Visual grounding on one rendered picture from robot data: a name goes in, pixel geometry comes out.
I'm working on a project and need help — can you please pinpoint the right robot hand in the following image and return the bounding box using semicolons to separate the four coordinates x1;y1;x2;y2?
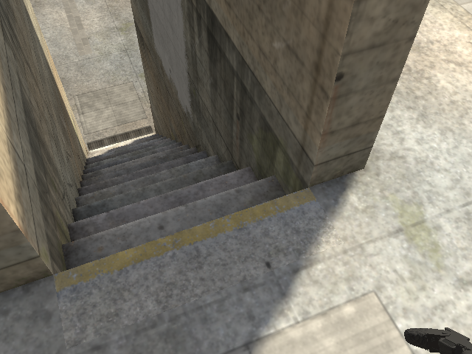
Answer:
404;327;472;354

